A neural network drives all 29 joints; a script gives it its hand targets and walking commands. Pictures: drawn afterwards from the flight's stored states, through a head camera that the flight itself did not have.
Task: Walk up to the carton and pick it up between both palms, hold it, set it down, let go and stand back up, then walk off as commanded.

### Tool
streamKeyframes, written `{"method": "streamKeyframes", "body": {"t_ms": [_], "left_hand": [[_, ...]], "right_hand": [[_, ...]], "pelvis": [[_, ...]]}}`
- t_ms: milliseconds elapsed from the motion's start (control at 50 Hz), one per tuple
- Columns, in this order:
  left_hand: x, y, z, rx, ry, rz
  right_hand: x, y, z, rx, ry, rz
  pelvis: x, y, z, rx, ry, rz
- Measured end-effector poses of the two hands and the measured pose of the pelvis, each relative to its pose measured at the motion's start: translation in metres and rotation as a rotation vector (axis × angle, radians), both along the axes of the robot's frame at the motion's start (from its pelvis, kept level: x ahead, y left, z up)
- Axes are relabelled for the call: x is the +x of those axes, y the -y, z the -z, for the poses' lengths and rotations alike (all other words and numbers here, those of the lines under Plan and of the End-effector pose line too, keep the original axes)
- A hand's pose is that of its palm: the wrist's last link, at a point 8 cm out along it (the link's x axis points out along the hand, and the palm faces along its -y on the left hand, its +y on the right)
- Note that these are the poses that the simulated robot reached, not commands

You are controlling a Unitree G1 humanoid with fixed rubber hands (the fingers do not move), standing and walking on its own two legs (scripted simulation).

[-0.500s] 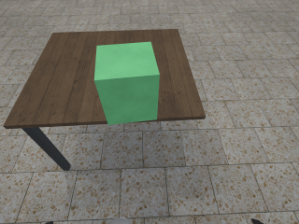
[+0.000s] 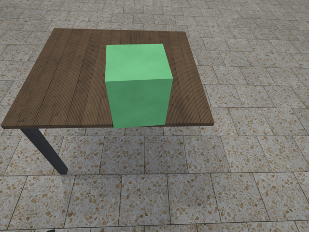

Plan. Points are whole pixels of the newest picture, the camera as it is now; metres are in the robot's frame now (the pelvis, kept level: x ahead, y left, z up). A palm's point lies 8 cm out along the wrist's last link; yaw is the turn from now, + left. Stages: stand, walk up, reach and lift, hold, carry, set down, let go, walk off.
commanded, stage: walk up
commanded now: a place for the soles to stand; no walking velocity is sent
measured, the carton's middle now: (137, 87) +0.63 +0.07 -0.04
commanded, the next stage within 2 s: none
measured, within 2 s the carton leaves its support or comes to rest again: neither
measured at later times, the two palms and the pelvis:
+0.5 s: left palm out of the picture +0.09 +0.29 -0.12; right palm out of the picture +0.07 -0.31 -0.11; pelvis +0.01 +0.00 +0.00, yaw +0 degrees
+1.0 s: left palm out of the picture +0.09 +0.28 -0.10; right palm out of the picture +0.09 -0.33 -0.11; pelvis +0.00 -0.02 +0.00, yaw +0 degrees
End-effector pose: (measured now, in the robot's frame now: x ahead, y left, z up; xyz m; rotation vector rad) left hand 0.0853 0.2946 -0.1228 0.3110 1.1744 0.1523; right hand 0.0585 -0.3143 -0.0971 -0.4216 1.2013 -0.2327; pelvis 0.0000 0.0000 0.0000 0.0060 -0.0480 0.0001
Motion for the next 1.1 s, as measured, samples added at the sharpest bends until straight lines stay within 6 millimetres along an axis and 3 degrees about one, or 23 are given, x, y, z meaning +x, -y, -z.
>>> {"method": "streamKeyframes", "body": {"t_ms": [120, 240, 340, 420, 500, 620, 860, 980, 1100], "left_hand": [[-0.009, 0.016, -0.007, 0.030, -0.006, 0.006], [-0.004, 0.019, -0.023, 0.062, 0.031, 0.003], [-0.002, 0.013, -0.026, 0.074, 0.029, 0.003], [0.001, 0.006, -0.018, 0.057, 0.021, 0.008], [0.006, 0.001, -0.004, 0.022, 0.016, -0.001], [0.006, 0.003, 0.000, -0.003, 0.011, -0.001], [-0.001, 0.022, -0.017, 0.044, 0.027, 0.005], [0.002, 0.016, -0.022, 0.058, 0.028, 0.001], [0.008, 0.005, -0.007, 0.027, 0.018, -0.005]], "right_hand": [[0.015, 0.014, 0.009, 0.037, 0.050, -0.004], [0.028, 0.018, 0.013, 0.068, 0.070, -0.019], [0.029, 0.013, 0.017, 0.076, 0.063, -0.019], [0.027, 0.007, 0.015, 0.059, 0.057, -0.012], [0.016, 0.000, 0.009, 0.029, 0.033, -0.004], [0.002, 0.002, -0.001, 0.004, 0.009, 0.008], [0.026, 0.019, 0.009, 0.057, 0.073, -0.009], [0.032, 0.014, 0.012, 0.068, 0.068, -0.019], [0.026, 0.002, 0.009, 0.042, 0.055, -0.011]], "pelvis": [[-0.007, 0.019, 0.001, 0.014, -0.003, 0.008], [-0.004, 0.027, -0.003, 0.041, -0.009, -0.004], [-0.001, 0.023, -0.002, 0.036, -0.013, -0.004], [0.001, 0.014, 0.001, 0.009, -0.016, 0.002], [0.005, 0.004, 0.004, -0.003, -0.006, 0.000], [0.005, 0.003, 0.000, -0.008, 0.001, 0.003], [-0.002, 0.028, -0.002, 0.022, -0.010, 0.004], [0.003, 0.023, -0.003, 0.028, -0.017, -0.003], [0.009, 0.009, 0.002, 0.003, -0.010, -0.002]]}}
